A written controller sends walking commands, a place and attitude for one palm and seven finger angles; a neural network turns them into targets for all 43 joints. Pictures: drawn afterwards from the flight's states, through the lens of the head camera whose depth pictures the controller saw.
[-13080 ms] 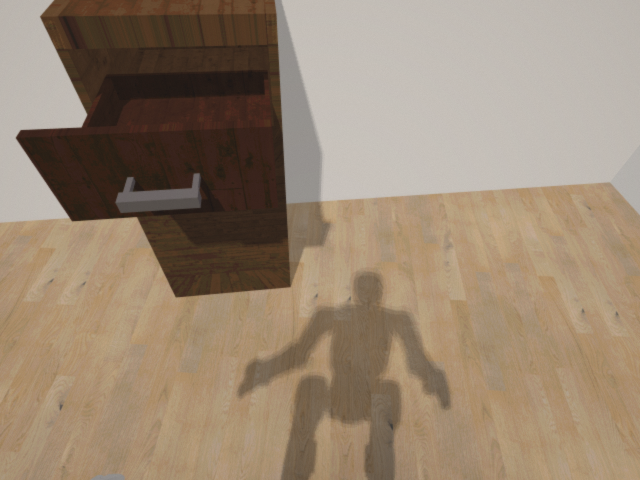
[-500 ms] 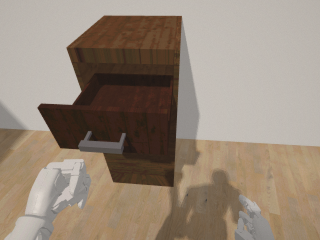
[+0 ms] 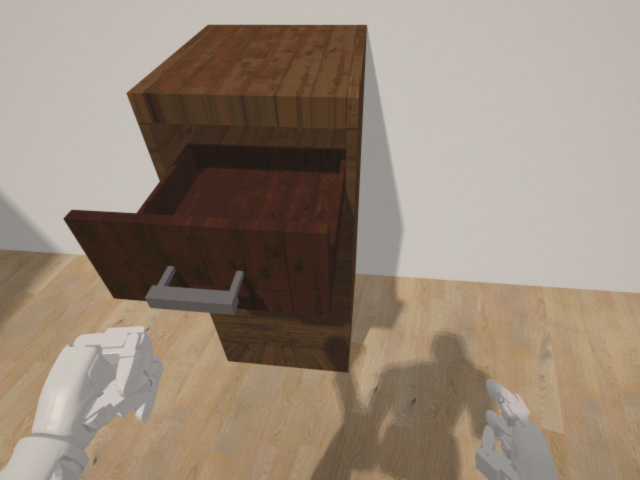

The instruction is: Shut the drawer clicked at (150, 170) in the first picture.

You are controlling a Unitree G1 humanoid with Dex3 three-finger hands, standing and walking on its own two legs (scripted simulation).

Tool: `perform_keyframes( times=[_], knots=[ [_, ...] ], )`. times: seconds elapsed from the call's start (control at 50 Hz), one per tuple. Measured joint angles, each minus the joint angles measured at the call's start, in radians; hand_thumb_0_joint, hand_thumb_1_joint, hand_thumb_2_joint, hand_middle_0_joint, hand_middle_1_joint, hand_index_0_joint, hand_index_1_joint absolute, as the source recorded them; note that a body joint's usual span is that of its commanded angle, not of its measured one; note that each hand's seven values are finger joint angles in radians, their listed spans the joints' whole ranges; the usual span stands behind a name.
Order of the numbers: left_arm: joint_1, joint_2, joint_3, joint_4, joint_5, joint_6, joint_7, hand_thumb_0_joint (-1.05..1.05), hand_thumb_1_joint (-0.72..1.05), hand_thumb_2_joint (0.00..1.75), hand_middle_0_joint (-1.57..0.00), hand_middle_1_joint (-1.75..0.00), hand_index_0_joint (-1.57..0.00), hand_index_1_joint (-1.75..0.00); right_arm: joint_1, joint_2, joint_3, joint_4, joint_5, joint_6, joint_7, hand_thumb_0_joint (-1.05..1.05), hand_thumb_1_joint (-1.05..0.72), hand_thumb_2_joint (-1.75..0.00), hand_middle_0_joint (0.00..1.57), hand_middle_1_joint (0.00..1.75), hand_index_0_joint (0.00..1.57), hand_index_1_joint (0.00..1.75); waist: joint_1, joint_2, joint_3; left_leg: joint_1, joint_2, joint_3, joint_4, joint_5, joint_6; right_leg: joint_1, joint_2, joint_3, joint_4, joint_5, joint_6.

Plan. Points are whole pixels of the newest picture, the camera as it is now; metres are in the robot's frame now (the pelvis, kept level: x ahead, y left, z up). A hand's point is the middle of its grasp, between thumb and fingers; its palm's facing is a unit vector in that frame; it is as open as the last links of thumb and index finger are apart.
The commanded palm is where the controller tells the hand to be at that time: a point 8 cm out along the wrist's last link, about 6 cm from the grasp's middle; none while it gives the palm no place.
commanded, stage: bring the fist close to the handle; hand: left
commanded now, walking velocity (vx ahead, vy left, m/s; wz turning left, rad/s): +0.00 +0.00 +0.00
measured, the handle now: (198, 287) +0.36 +0.22 +0.05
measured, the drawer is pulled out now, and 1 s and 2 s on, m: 0.28 0.28 0.21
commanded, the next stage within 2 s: push the drawer shut in 1.16 s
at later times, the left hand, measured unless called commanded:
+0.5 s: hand (180, 370) +0.22 +0.19 +0.07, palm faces -0.02 -1.00 -0.05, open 3.3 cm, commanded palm +0.21 +0.25 +0.08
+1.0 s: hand (197, 348) +0.26 +0.19 +0.05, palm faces -0.02 -1.00 -0.04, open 3.3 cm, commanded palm +0.24 +0.24 +0.05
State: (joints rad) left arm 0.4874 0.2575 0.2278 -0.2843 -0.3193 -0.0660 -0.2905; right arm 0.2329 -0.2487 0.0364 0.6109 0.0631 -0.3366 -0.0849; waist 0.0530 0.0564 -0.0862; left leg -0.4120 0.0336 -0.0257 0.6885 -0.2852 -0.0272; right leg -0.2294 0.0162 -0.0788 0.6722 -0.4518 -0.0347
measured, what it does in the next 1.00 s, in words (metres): stands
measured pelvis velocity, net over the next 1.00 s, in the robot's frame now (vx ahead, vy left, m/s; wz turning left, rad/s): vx -0.01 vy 0.02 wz -0.04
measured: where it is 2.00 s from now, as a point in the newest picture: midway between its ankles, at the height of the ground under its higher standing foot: outside the picture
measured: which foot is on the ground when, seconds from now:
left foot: down 0.00-1.00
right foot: down 0.00-1.00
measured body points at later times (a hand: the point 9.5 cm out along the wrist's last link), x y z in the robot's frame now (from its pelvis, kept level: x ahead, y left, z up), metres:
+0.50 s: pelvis -0.01 +0.02 -0.01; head +0.01 +0.01 +0.44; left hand +0.21 +0.24 +0.08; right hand +0.16 -0.22 -0.09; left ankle +0.05 +0.14 -0.72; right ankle -0.06 -0.09 -0.72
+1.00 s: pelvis -0.01 +0.02 -0.02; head +0.02 +0.02 +0.43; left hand +0.26 +0.24 +0.05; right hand +0.14 -0.22 -0.11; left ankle +0.05 +0.14 -0.72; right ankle -0.06 -0.09 -0.72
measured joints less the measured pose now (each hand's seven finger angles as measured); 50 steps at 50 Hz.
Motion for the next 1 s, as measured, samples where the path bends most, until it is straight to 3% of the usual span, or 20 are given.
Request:
perform_keyframes(
  times=[0.14, 0.38, 0.56, 0.82, 1.0],
  knots=[
    [-0.048, -0.013, -0.029, 0.051, 0.014, -0.046, 0.004, 0.02, 0.90, 0.90, -1.40, -1.60, -1.40, -1.60, -0.006, 0.002, -0.003, 0.005, -0.011, 0.015, 0.009, 0.01, -0.90, -0.90, 0.20, 0.30, 0.20, 0.30, -0.015, -0.006, 0.013, -0.026, -0.004, 0.003, 0.015, -0.005, 0.004, -0.026, -0.005, 0.003, 0.015, -0.004, 0.005],
    [-0.066, -0.032, -0.071, 0.105, 0.049, -0.111, 0.066, 0.02, 0.90, 0.90, -1.40, -1.60, -1.40, -1.60, 0.015, 0.009, -0.013, -0.010, -0.023, 0.079, 0.027, 0.01, -0.90, -0.90, 0.20, 0.30, 0.20, 0.30, -0.046, -0.015, 0.016, -0.092, -0.008, 0.023, 0.064, -0.023, 0.017, -0.100, -0.014, 0.022, 0.071, -0.021, 0.018],
    [-0.154, -0.029, -0.084, 0.207, 0.064, -0.164, 0.093, 0.02, 0.90, 0.90, -1.40, -1.60, -1.40, -1.60, 0.011, 0.010, -0.008, -0.011, -0.030, 0.119, 0.030, 0.01, -0.90, -0.90, 0.20, 0.30, 0.20, 0.30, -0.059, -0.019, 0.018, -0.165, -0.007, 0.025, 0.118, -0.035, 0.023, -0.174, -0.015, 0.025, 0.129, -0.035, 0.023],
    [-0.323, -0.030, -0.081, 0.390, 0.076, -0.199, 0.103, 0.02, 0.90, 0.90, -1.40, -1.60, -1.40, -1.60, -0.001, 0.008, -0.011, -0.018, -0.034, 0.169, 0.036, 0.01, -0.90, -0.90, 0.20, 0.30, 0.20, 0.30, -0.075, -0.026, 0.009, -0.249, -0.002, 0.030, 0.174, -0.049, 0.027, -0.262, -0.013, 0.032, 0.190, -0.050, 0.026],
    [-0.293, -0.030, -0.083, 0.351, 0.077, -0.216, 0.124, 0.02, 0.90, 0.90, -1.40, -1.60, -1.40, -1.60, 0.012, 0.008, -0.017, -0.036, -0.032, 0.199, 0.043, 0.01, -0.90, -0.90, 0.20, 0.30, 0.20, 0.30, -0.077, -0.022, 0.001, -0.247, 0.002, 0.036, 0.177, -0.058, 0.028, -0.260, -0.009, 0.038, 0.187, -0.052, 0.027]
  ],
)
